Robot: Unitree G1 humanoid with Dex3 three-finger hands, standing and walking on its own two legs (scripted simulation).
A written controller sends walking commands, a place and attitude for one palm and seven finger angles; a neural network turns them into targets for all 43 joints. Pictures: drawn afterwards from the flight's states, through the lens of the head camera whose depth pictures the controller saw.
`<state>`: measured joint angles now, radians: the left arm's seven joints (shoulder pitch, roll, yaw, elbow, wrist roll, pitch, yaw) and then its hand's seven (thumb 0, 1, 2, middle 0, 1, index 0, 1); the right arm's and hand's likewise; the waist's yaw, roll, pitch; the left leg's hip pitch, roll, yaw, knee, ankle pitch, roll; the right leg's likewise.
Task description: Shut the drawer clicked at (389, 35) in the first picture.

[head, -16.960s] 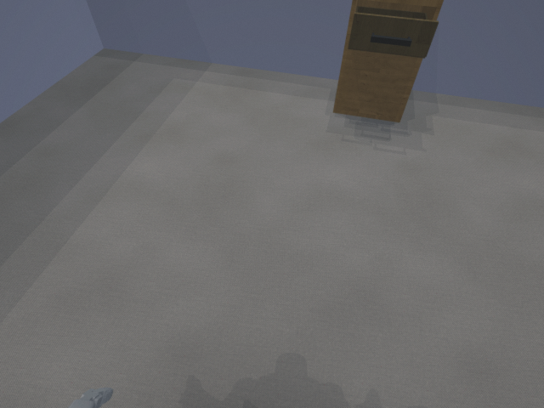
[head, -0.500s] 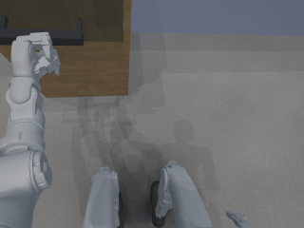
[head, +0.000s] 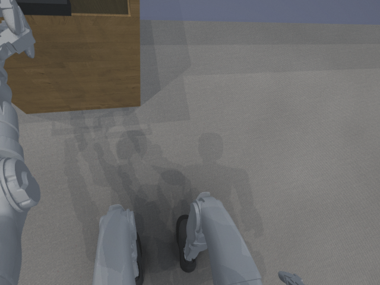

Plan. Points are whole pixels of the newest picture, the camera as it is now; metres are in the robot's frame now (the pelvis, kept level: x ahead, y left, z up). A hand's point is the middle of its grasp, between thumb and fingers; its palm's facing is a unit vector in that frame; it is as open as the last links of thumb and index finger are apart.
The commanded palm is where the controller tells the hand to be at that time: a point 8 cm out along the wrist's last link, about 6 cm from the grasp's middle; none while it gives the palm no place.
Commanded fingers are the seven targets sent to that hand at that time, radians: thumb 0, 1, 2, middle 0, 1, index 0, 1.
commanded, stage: push the drawer shut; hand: left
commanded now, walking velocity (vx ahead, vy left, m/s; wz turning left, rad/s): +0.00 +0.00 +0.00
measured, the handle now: out of the picture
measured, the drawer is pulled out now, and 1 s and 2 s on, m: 0.00 0.00 0.00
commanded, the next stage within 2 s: pull the fist back off the drawer in 0.30 s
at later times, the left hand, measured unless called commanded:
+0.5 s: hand (14, 28) +0.57 +0.26 +0.03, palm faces +0.08 -0.99 -0.06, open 3.0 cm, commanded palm +0.60 +0.23 +0.03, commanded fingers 0.00 0.90 0.90 -1.40 -1.60 -1.40 -1.60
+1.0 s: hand (23, 33) +0.56 +0.24 +0.03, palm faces +0.07 -1.00 -0.03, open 2.9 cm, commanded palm +0.55 +0.24 +0.03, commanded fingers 0.00 0.90 0.90 -1.40 -1.60 -1.40 -1.60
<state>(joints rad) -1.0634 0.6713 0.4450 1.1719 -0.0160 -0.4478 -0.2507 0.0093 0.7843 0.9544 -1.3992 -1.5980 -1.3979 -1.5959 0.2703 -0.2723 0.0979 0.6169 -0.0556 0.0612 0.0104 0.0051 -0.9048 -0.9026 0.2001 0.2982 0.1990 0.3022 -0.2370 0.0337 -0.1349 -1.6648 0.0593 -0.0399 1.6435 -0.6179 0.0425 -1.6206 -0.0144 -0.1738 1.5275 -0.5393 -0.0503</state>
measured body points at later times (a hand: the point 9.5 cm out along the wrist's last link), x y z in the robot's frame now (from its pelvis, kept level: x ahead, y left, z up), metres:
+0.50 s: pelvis -0.03 +0.01 -0.01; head +0.20 +0.09 +0.37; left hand +0.56 +0.31 +0.03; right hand -0.01 -0.26 -0.09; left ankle +0.05 +0.10 -0.53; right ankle +0.08 -0.10 -0.53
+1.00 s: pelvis +0.00 +0.01 +0.01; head +0.22 +0.08 +0.39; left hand +0.55 +0.30 +0.03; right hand +0.01 -0.24 -0.09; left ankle +0.05 +0.10 -0.53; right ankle +0.08 -0.10 -0.53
